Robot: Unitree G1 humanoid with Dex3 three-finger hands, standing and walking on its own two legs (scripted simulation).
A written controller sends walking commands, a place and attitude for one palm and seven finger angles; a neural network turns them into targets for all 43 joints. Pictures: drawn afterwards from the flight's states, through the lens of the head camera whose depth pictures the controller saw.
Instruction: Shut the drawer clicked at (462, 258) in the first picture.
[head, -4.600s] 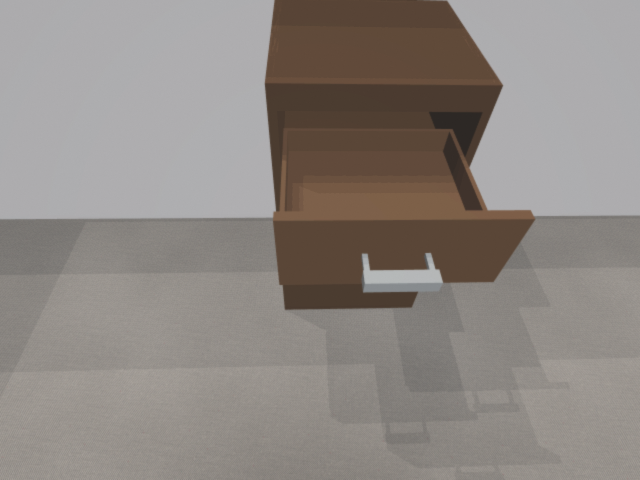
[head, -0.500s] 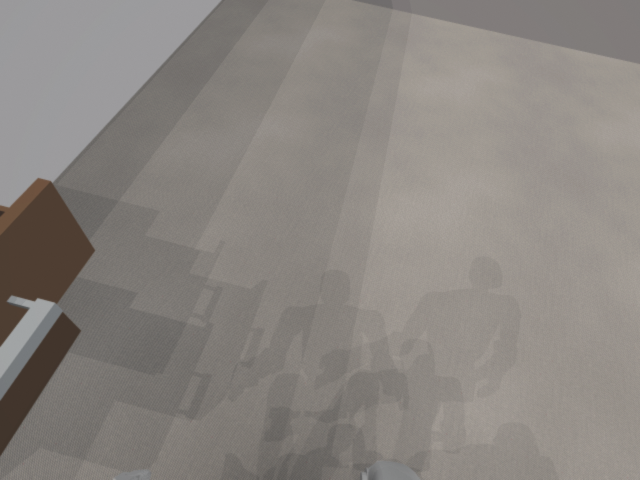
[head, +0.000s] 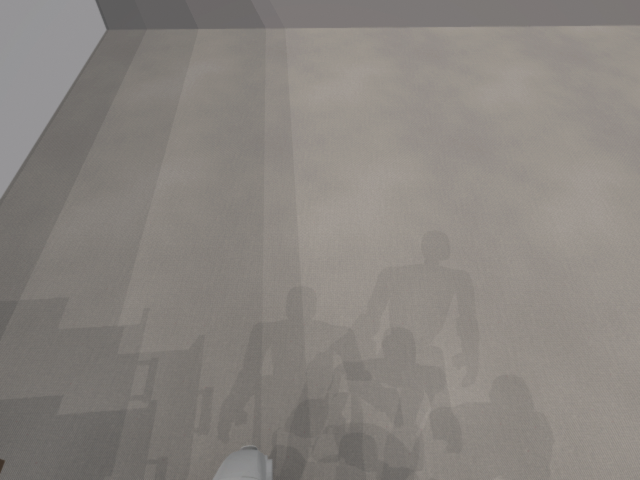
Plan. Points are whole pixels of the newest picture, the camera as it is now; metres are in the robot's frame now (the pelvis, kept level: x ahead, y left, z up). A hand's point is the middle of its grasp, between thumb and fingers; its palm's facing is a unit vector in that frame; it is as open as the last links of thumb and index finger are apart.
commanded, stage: walk to a spot facing it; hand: left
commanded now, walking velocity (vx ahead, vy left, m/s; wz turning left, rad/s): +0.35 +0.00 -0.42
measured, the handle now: out of the picture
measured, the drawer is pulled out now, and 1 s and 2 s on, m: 0.30 0.30 0.30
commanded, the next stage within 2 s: turn to face it in 0.72 s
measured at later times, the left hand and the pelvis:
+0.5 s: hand (203, 362) +0.32 +0.22 -0.16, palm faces -0.24 -0.96 -0.15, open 7.4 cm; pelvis +0.18 +0.05 +0.01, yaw -17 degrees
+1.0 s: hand (310, 261) +0.54 +0.05 -0.17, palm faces -0.50 -0.84 -0.22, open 7.2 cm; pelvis +0.36 -0.06 -0.01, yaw -30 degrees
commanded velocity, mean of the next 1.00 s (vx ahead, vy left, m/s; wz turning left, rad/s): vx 0.23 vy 0.00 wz -0.33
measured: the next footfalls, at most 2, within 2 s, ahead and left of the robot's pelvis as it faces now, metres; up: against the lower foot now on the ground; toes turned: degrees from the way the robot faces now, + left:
left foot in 0.14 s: +0.19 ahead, +0.13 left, +0.00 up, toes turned +1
right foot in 0.74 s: +0.37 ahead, -0.15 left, +0.00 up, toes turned -34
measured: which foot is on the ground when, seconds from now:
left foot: up 0.00-0.12, down 0.14-0.74, up 0.76-1.00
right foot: down 0.00-0.14, up 0.16-0.72, down 0.74-1.00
